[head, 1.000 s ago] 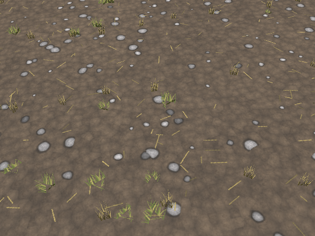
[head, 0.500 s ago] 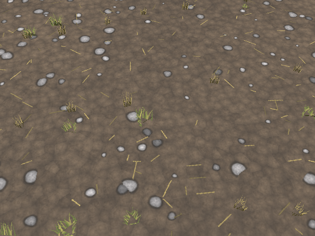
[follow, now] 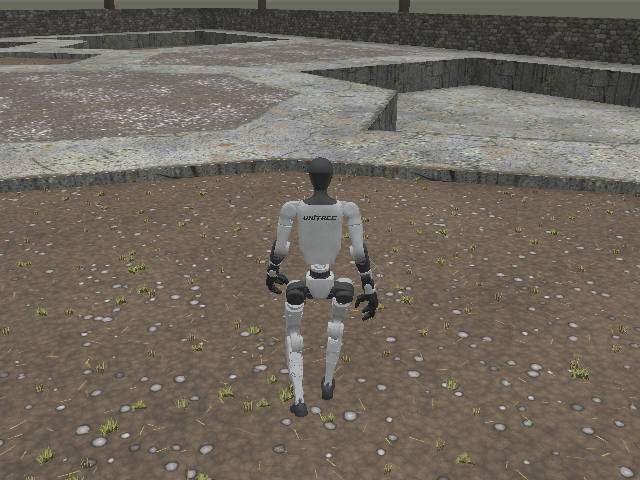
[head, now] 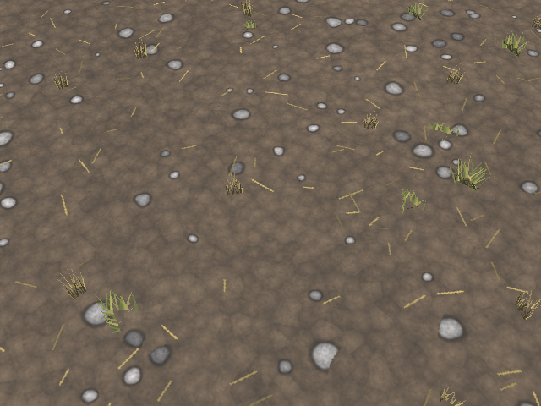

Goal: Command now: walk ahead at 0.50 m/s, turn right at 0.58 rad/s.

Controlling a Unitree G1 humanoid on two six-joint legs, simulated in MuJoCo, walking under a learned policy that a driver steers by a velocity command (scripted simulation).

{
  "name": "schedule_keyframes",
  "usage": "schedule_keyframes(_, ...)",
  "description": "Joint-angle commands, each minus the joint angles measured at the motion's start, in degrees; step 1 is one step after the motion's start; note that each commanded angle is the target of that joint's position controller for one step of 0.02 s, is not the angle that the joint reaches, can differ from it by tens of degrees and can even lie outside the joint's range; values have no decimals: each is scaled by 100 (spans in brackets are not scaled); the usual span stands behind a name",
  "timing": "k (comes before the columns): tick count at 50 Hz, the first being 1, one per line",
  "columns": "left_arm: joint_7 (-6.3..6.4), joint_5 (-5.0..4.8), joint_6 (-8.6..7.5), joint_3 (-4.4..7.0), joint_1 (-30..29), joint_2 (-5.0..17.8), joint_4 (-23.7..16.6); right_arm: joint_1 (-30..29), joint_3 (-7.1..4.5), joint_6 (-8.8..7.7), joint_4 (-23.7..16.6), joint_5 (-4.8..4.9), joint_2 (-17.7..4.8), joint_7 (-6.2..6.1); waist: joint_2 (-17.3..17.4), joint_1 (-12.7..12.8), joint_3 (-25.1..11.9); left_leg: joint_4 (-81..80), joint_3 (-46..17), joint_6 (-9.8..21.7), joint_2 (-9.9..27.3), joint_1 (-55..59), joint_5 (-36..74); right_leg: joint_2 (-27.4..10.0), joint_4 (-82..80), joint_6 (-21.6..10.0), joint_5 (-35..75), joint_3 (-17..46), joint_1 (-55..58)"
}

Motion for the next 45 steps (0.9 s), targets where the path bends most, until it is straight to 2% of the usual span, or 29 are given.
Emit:
schedule_keyframes(1, 154, -148, 58, 343, 1432, 1216, 177, -765, -104, -274, -1004, 55, -704, 94, -3, 537, -698, 1717, -1070, 74, -54, -3471, 679, -2128, -2140, -1153, 488, 3461, 3073)
schedule_keyframes(2, 175, -154, 12, 282, 1136, 980, 127, -630, -112, -271, -891, 8, -685, 74, 249, 262, -446, 1200, -1104, 63, 116, -3103, 880, -1790, -2196, -884, 1150, 2918, 2492)
schedule_keyframes(3, 206, -210, -39, 228, 981, 825, 101, -513, -115, -176, -876, -117, -683, 67, 206, 71, -402, 913, -1130, -15, 184, -2753, 913, -1527, -2234, -770, 1660, 2534, 2098)
schedule_keyframes(4, 212, -233, -101, 187, 938, 745, 75, -391, -109, -60, -849, -198, -640, 86, 105, -30, -491, 716, -1152, -92, 221, -2470, 936, -1362, -2254, -722, 1960, 2303, 1890)
schedule_keyframes(6, 199, -275, -214, 186, 1155, 843, 113, -490, -99, 99, -941, -229, -577, 138, 34, -75, -522, 417, -1061, -231, 185, -2449, 1005, -1181, -2277, -721, 2416, 2116, 1731)
schedule_keyframes(8, 187, -255, -244, 211, 1423, 982, 132, -921, -81, 166, -1123, -216, -568, 162, -85, 41, -416, 3, -981, -320, 161, -2702, 1383, -1077, -2365, -650, 2356, 2086, 1664)
schedule_keyframes(13, 180, -233, -216, 200, 2076, 1019, 160, -2093, -36, 180, -1581, -179, -653, 184, -331, 464, -229, -1225, -996, -335, -14, -3324, 2277, -1027, -2348, -454, 2276, 2323, 2196)
schedule_keyframes(15, 219, -222, -198, 182, 2181, 1025, 176, -2293, 16, 143, -1670, -154, -608, 199, -342, 502, -183, -1757, -903, -271, -178, -3240, 2454, -986, -2072, -344, 3319, 2122, 2417)
schedule_keyframes(17, 262, -197, -188, 118, 2301, 882, 232, -2407, 94, 68, -1693, -117, -494, 206, -404, 607, -230, -2334, -671, -111, -377, -2749, 2748, -902, -1854, -122, 4133, 1793, 2466)
schedule_keyframes(19, 289, -155, -213, 54, 2332, 808, 294, -2262, 116, -7, -1638, -108, -503, 199, -551, 577, -302, -2775, -604, 120, -549, -2037, 2863, -954, -1736, 77, 4397, 1741, 2468)
schedule_keyframes(21, 343, -110, -272, 76, 2032, 988, 254, -1387, 15, -77, -1335, -129, -825, 142, -663, 160, -547, -3055, -670, 384, -752, -1241, 2526, -1041, -1073, 260, 5200, 1776, 2708)
schedule_keyframes(22, 345, -124, -283, 102, 1822, 1104, 239, -674, -17, -151, -1092, -119, -890, 106, -535, -241, -770, -3608, -662, 494, -783, -617, 2945, -907, -259, 345, 5249, 1594, 2787)
schedule_keyframes(23, 333, -160, -311, 85, 1833, 1050, 175, -54, -49, -236, -891, -151, -1060, 60, -219, -456, -1178, -3675, -1078, 605, -289, 459, 4509, -607, 808, 438, 3969, 1426, 2264)
schedule_keyframes(24, 349, -298, -298, -9, 2687, 540, 153, 245, -126, -251, -900, -211, -1532, 75, 1083, -86, -2015, -2863, -2776, 1403, 1381, 2036, 8067, 87, 2805, 652, -170, 1014, 1013)
schedule_keyframes(25, 352, -360, -224, 3, 3309, 644, 351, 204, -155, -129, -851, 21, -1491, 137, 1473, 129, -2737, -3342, -4221, 2198, 1935, 2492, 8728, 466, 3823, 787, -2193, 1048, 234)
schedule_keyframes(26, 349, -126, -145, 19, 2841, 878, 370, -392, -115, -52, -1047, 163, -1185, 174, 565, 195, -2161, -3656, -3938, 2099, 1585, 1774, 7415, 80, 4090, 827, -1713, 1235, -21)
schedule_keyframes(27, 326, -21, -115, 17, 2082, 890, 179, -886, -52, -4, -1174, 153, -933, 166, 207, 150, -1421, -3851, -3386, 1928, 1235, 1065, 6426, -78, 3981, 851, -1467, 1174, -314)
schedule_keyframes(28, 298, -5, -76, 5, 1714, 832, 61, -1004, -12, 30, -1162, 114, -819, 139, 54, 192, -1018, -4070, -3000, 1739, 947, 543, 6005, -254, 3723, 874, -1308, 1160, -398)
schedule_keyframes(29, 266, 11, 8, -5, 1603, 788, -28, -954, -17, 61, -1104, 126, -847, 106, 142, 263, -858, -4244, -2740, 1588, 708, 140, 5641, -366, 3409, 915, -1200, 1145, -268)
schedule_keyframes(30, 256, 10, 97, -26, 1684, 706, -29, -891, -35, 92, -1044, 104, -899, 101, 249, 347, -850, -4326, -2602, 1461, 549, -157, 5370, -377, 3178, 951, -1125, 1088, -25)
schedule_keyframes(33, 290, -30, 254, -63, 1701, 596, -79, -859, -123, 162, -1073, 24, -1093, 114, 408, 408, -1008, -4450, -2518, 1382, 329, -581, 4396, -312, 2760, 1055, -1117, 960, 170)
schedule_keyframes(37, 348, -32, 376, -64, 1096, 653, -295, -762, -220, 344, -1155, -19, -1207, 94, 644, 191, -822, -4823, -2965, 1265, 152, -862, 1496, -357, 2044, 1137, -973, 975, -118)
schedule_keyframes(39, 363, -57, 389, -64, 850, 678, -386, -704, -263, 420, -1192, -24, -1243, 81, 725, 87, -713, -4948, -3282, 1210, 151, -839, 618, -352, 1754, 1160, -926, 1020, -234)
schedule_keyframes(41, 387, -93, 368, -77, 701, 670, -453, -647, -303, 474, -1216, -34, -1277, 73, 716, 7, -678, -4934, -3500, 1168, 155, -757, 391, -314, 1467, 1155, -958, 1058, -225)
schedule_keyframes(45, 444, -190, 273, -122, 678, 639, -544, -696, -354, 556, -1283, -75, -1287, 89, 765, -45, -675, -4790, -3820, 1093, 95, -697, 609, -118, 734, 1030, -1173, 1070, 180)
